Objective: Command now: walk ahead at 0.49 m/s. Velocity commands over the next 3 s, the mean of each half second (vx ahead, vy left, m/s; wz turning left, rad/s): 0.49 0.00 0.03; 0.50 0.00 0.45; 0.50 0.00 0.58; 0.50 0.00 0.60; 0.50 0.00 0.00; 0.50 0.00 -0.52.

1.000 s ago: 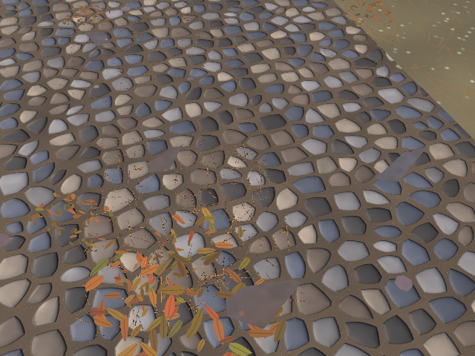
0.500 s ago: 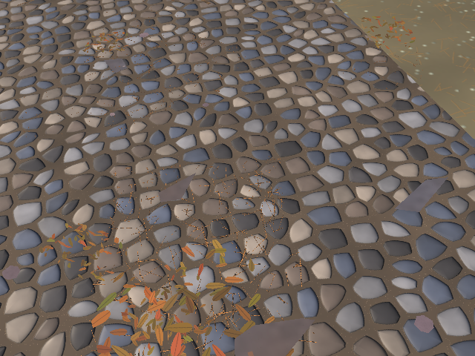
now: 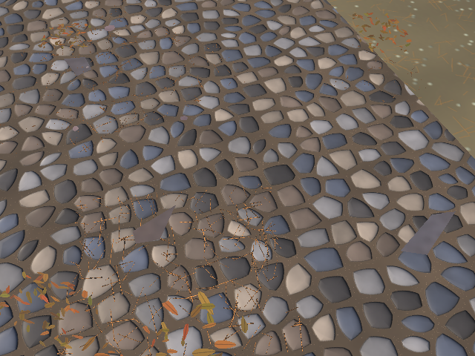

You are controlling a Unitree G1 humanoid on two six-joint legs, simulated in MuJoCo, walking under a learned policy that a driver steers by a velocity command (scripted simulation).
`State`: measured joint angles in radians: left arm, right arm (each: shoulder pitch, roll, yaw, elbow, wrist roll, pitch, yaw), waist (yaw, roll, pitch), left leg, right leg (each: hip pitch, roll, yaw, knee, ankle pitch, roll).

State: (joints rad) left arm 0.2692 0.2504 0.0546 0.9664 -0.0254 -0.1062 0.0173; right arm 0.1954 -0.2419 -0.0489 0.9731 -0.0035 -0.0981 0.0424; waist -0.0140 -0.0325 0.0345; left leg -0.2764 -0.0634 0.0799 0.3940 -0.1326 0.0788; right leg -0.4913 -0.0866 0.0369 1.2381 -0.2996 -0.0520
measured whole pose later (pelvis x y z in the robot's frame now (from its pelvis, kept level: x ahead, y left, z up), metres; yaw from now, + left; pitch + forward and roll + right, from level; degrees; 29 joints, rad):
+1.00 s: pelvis +0.57 +0.01 -0.02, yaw +18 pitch +2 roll -1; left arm 0.27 0.26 0.06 0.94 -0.02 -0.08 0.01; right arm 0.10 -0.26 -0.09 0.78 0.02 -0.05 0.04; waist 0.01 0.00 0.06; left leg -0.49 -0.05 0.05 0.65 -0.19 0.12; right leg -0.18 -0.05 -0.08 1.09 -0.51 0.02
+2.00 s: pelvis +1.02 +0.29 -0.02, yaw +53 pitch +2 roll -1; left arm 0.28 0.31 0.07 0.84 -0.02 -0.07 0.00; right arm 0.10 -0.30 -0.08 0.59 0.02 -0.03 0.04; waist 0.05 0.00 0.06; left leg -0.50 -0.04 0.03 0.66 -0.18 0.10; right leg -0.19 -0.08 -0.07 1.03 -0.51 0.03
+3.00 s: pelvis +1.42 +0.73 -0.02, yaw +32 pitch +3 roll +1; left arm 0.36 0.31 0.07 0.72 -0.02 -0.02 0.01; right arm 0.10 -0.28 -0.04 0.65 -0.01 -0.12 0.01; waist 0.05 -0.04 -0.01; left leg -0.45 -0.04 -0.02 0.55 -0.15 0.01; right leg -0.23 0.09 0.20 0.89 -0.51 -0.04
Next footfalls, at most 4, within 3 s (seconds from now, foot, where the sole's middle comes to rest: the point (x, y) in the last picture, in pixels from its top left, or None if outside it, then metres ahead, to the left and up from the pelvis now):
0.38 right None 0.40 -0.15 -0.78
0.94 left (204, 290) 0.68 0.11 -0.78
1.42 right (224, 198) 1.02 0.05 -0.78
1.94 left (114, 194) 1.04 0.44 -0.78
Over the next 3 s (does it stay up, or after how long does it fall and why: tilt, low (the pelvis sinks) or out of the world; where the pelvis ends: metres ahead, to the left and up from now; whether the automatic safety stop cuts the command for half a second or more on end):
stays up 1.42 0.73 -0.02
